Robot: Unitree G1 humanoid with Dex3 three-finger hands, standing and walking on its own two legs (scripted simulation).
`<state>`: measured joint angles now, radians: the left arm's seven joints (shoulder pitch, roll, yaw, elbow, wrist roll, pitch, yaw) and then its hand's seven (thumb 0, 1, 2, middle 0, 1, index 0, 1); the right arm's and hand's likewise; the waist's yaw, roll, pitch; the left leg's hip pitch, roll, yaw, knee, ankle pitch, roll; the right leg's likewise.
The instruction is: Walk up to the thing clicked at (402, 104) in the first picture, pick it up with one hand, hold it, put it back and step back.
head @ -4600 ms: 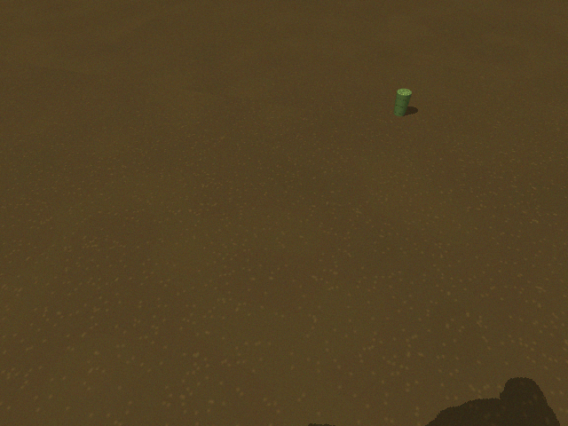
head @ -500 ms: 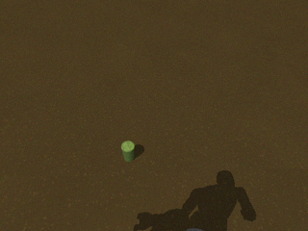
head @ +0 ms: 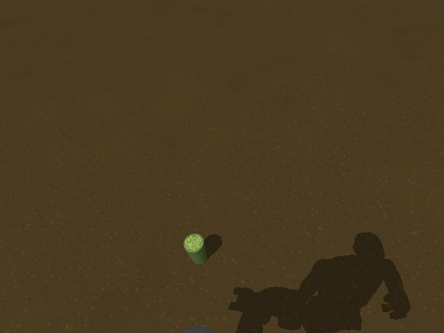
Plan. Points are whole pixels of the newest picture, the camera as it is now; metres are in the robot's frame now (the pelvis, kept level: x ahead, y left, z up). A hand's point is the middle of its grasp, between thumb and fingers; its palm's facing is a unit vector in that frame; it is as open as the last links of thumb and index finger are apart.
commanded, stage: walk up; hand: left
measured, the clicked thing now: (196, 250) +0.60 +0.25 -0.70
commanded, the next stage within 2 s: none
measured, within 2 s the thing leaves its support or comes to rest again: neither
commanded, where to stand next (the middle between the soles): +0.26 +0.03 m, yaw +0 degrees
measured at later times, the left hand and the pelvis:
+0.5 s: hand (97, 324) +0.19 +0.33 -0.16, palm faces -0.08 -0.94 -0.33, open 7.4 cm; pelvis +0.13 +0.06 +0.00, yaw +0 degrees
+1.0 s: hand (115, 284) +0.27 +0.31 -0.15, palm faces +0.00 -0.93 -0.37, open 7.4 cm; pelvis +0.18 +0.05 -0.02, yaw +1 degrees
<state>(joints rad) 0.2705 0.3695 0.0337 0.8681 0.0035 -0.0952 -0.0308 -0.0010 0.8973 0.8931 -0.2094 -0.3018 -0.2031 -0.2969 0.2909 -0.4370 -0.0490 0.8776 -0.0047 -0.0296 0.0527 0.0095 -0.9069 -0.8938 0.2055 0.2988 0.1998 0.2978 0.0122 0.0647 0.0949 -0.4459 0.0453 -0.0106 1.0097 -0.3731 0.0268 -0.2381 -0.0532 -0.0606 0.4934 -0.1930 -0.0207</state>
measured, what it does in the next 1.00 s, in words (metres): walks ahead: left foot, then right foot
